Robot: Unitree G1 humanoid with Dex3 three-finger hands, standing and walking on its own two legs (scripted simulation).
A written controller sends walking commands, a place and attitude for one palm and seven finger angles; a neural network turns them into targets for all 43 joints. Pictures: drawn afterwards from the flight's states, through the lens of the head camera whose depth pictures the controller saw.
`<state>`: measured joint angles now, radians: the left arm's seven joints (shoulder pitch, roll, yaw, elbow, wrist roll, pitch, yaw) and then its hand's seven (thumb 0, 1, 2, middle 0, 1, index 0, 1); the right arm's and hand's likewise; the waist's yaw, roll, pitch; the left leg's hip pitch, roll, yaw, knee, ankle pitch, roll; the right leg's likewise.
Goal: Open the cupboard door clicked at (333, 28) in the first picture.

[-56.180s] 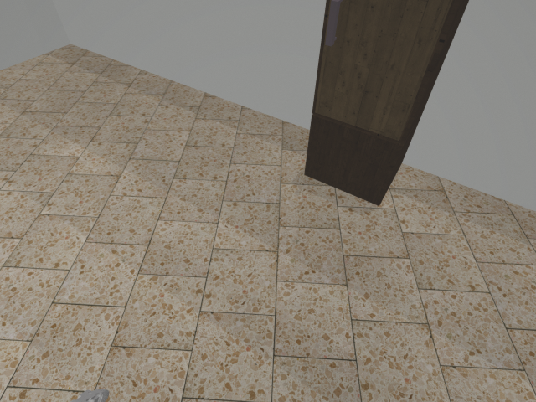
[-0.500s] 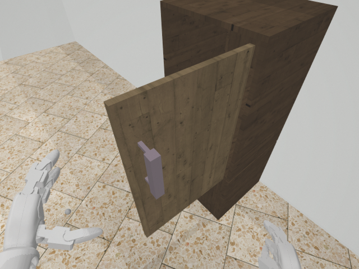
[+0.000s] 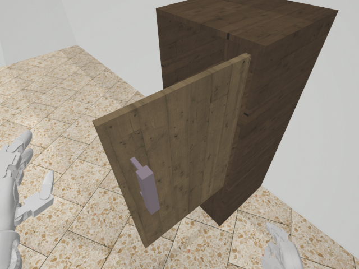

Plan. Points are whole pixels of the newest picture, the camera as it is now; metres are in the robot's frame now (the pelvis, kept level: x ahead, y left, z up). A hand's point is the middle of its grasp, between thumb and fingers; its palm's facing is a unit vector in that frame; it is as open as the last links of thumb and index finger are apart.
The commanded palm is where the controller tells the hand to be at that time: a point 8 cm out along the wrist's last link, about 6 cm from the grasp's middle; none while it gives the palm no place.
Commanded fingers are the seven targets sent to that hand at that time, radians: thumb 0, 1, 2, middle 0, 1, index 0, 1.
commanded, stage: draw the hand back to the body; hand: left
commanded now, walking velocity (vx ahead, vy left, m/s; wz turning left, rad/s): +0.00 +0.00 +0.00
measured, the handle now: (144, 185) +0.28 +0.13 +0.05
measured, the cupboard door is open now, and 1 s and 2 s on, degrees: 88 88 88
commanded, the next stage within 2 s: step back with the hand held close in 0.36 s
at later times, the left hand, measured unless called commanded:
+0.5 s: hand (45, 197) +0.18 +0.26 +0.15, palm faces +0.45 -0.80 -0.39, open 7.4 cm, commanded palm +0.13 +0.29 +0.17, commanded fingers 0.00 0.90 0.90 -0.20 -0.30 -0.20 -0.30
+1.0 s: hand (11, 227) +0.12 +0.28 +0.15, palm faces +0.38 -0.78 -0.50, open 7.4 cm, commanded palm +0.06 +0.32 +0.17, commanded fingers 0.00 0.90 0.90 -0.20 -0.30 -0.20 -0.30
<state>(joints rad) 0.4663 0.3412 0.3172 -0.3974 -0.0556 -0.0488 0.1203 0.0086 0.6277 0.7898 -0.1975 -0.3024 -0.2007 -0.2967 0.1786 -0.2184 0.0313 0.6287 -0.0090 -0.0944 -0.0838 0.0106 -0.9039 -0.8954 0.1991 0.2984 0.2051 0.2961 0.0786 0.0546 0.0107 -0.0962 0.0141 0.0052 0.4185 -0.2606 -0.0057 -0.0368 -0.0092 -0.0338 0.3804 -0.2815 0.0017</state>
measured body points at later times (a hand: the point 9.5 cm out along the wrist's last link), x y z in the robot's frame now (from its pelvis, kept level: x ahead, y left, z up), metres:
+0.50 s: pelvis -0.01 -0.01 +0.00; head -0.03 -0.03 +0.45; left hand +0.15 +0.30 +0.17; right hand +0.18 -0.22 -0.09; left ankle -0.02 +0.12 -0.74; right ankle -0.04 -0.12 -0.74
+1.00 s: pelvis -0.08 +0.02 -0.01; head -0.06 +0.02 +0.44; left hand +0.10 +0.32 +0.18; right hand +0.10 -0.22 -0.08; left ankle -0.02 +0.12 -0.74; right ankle -0.04 -0.12 -0.74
